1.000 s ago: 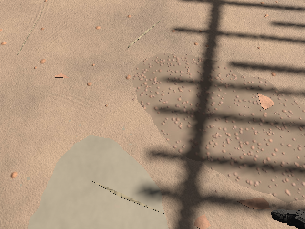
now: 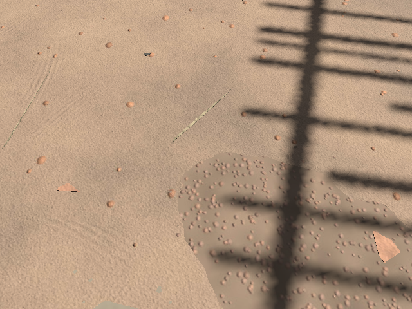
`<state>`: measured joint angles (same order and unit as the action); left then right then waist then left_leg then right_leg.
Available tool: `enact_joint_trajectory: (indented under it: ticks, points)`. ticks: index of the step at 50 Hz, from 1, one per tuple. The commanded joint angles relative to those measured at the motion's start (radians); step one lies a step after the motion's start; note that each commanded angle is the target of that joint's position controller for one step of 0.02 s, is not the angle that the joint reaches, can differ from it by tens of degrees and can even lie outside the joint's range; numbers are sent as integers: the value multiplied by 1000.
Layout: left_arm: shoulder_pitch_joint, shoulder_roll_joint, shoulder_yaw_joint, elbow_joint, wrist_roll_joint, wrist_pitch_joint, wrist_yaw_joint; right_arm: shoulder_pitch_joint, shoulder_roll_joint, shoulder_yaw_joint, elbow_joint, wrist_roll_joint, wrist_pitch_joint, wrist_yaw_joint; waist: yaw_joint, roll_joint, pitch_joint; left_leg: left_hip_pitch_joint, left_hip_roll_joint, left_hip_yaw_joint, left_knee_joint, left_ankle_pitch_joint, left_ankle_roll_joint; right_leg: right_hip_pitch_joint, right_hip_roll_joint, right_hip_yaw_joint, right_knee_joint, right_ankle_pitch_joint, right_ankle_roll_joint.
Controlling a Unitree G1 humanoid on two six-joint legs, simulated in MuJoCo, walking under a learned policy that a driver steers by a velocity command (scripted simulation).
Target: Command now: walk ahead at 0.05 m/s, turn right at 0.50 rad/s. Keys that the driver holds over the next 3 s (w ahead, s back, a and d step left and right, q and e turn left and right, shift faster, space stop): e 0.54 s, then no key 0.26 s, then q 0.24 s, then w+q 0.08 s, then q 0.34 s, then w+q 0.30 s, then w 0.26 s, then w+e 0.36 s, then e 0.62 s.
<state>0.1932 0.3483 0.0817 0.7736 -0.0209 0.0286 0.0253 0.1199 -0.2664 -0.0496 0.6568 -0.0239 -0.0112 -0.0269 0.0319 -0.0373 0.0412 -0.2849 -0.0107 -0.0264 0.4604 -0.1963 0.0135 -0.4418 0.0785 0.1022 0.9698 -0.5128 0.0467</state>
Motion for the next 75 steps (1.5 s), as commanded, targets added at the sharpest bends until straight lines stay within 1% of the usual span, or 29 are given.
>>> enact_joint_trajectory:
  ticks: [1, 6, 10, 14, 15, 16, 17, 18, 20, 28, 34, 37, 38, 39, 40, 42, 46, 52, 54, 56, 57, 59, 64, 69, 70, 71, 72, 73, 75]
  points:
    - [65, 96, 33, -40, -1, 20, 6, -32, -132, -35, -54, 11, -11, -4, -4, 163, -83, 173, 274, -178, -116, 458, 192, -149, -74, -9, 183, 39, 58]
    - [-32, 42, 8, -118, -3, 22, -18, 0, -170, -54, -24, 8, 9, -14, -50, 199, -117, 209, 277, -74, -127, 449, 215, -71, -109, -81, -46, 118, 70]
    - [-46, 62, 12, -148, 0, 29, -38, 3, -210, -69, -6, 23, 13, -1, -56, 210, -125, 196, 311, -40, -109, 429, 209, 44, -104, -136, -214, 147, 31]
    - [39, 89, 33, -133, 6, 36, -45, 25, -191, -67, 32, 54, 7, 5, -4, 155, -121, 93, 268, 47, 56, 242, 86, 280, -67, -146, -538, 398, -68]
    - [73, 176, 58, -138, 3, 34, -30, 68, -143, -54, 37, 22, 4, 10, -17, -53, -134, -87, 182, 149, 277, -8, -15, 442, -215, 72, -600, 699, -135]
    - [68, 275, 73, -164, 24, 24, -24, 10, -101, -35, -27, -15, 3, 5, -11, -291, -133, -362, 26, 137, 517, -476, -94, 502, -459, 411, -597, 955, -347]
    - [88, 216, 59, -167, 49, 1, -32, -62, -148, -50, -33, 0, 4, -4, 58, -154, -186, -375, 25, -14, 678, -500, -90, 456, -462, 414, -626, 859, -417]
    - [46, 187, 47, -162, 47, -16, -32, -62, -168, -58, -28, 23, 8, -7, 25, -111, -146, -375, 43, -41, 711, -419, -73, 413, -403, 323, -634, 774, -369]
    - [-48, 135, 33, -171, 9, -21, -19, -23, -177, -68, 4, 18, 19, -22, -19, -72, -103, -374, 60, -55, 659, -278, -75, 369, -321, 241, -633, 651, -280]
    - [-38, 142, 29, -178, 12, -4, 8, -21, -129, -54, 2, 23, 7, -9, -16, -98, -123, -254, 6, -59, 406, -138, -113, 341, -257, 257, -619, 569, -274]
    - [-48, 128, 16, -165, 21, 6, -7, -19, -133, -48, 0, 33, -3, 11, 5, -116, -107, -91, 6, -38, 234, -171, -91, 269, -260, 319, -586, 567, -276]
    - [-83, 96, -1, -156, 9, 8, -7, 38, -111, -41, 19, 28, -17, 24, -47, -96, -106, 64, 5, -19, -48, 12, -54, 240, -217, 319, -539, 569, -228]
    - [-52, 72, -10, -145, 14, 4, -6, 45, -131, -41, 18, 13, -22, 24, -43, -57, -111, 151, 59, -64, -111, 150, -31, 198, -183, 301, -522, 484, -178]
    - [0, 40, -21, -141, 37, -4, -7, 51, -199, -50, 4, -4, -22, 18, -3, 100, -142, 228, 212, -202, -113, 353, 26, 144, -99, 204, -403, 303, -116]
    - [19, 41, -16, -140, 28, -9, -6, 4, -197, -43, 14, -18, -20, 21, 41, 236, -106, 140, 292, -304, -122, 380, 159, 116, -13, 85, -379, 97, -65]
    - [0, 53, -15, -112, 50, -10, 0, -60, -85, -3, 9, -6, -29, 31, 32, 197, -97, 71, 225, -264, -140, 196, 148, 234, -71, 61, -462, 179, -20]
    - [-41, 63, -9, -94, 46, -3, -4, -11, -162, -13, 29, 18, -33, 34, -9, 144, -35, -7, 113, -191, -126, 4, 43, 297, -72, 39, -509, 332, -44]
    - [-18, 56, 10, -80, 34, -22, 14, -1, -200, -32, -4, 44, -5, 15, -21, 114, -68, 23, 117, -286, -38, 171, 109, 252, -59, -27, -449, 352, -40]
    - [9, 39, 12, -82, 34, -28, 10, 1, -170, -27, -14, 49, 9, 10, -7, 83, -91, -32, 76, -283, -12, -92, 106, 281, -63, -28, -484, 141, -62]
    - [79, 70, 23, -71, 26, -41, 8, -26, -130, -16, -43, 50, 9, 10, 27, -56, -28, -272, -20, -165, 140, -412, 61, 375, -187, 145, -620, -133, -160]
    - [111, 115, 32, -63, 24, -49, 8, -55, -111, -12, -65, 52, 3, 12, 39, -157, 15, -378, -68, -62, 317, -341, 34, 401, -349, 344, -738, -124, -248]
    - [72, 109, 26, -80, 43, -71, 18, -52, -173, -37, -78, 38, -5, 18, 11, -85, 24, -438, 24, -87, 608, -381, -8, 379, -478, 383, -709, 357, -335]
    - [-11, 135, 35, -92, 18, -39, 27, -26, -102, -15, -89, 50, 22, 53, 0, -87, -46, -239, 68, 31, 430, -192, -67, 332, -329, -15, -655, 724, -230]
    - [-7, 136, 36, -87, -12, -29, 12, 76, -151, -46, -89, 44, 42, 65, -49, -76, -108, 38, -7, 111, 98, 15, -5, 269, -321, -120, -482, 617, -159]
    - [47, 95, 25, -68, -2, -38, 4, 141, -193, -68, -76, 40, 43, 51, -69, 8, -138, 182, -15, 62, 19, 113, 30, 191, -267, -187, -316, 541, -103]
    - [59, 28, 3, -97, 52, -42, -1, 192, -319, -99, -94, 39, 42, 29, -65, 289, -151, 355, 225, -302, -43, 459, 135, -79, -155, -247, 9, 39, -2]
    - [12, 28, -4, -144, 50, -47, 2, 182, -353, -91, -130, 1, 23, 38, -77, 335, -240, 337, 410, -639, -108, 473, 354, -224, -38, -83, 221, -206, 26]
    - [-23, 81, 10, -140, 23, -42, 4, 164, -287, -76, -130, 1, 3, 48, -97, 208, -221, 305, 387, -582, -132, 373, 360, -245, -77, -12, 303, -165, 21]
    - [-15, 103, 22, -122, 18, -45, 6, 130, -224, -62, -108, 41, -12, 41, -56, 113, -147, 238, 268, -459, -161, -92, 254, -265, -137, -4, 215, 18, -10]
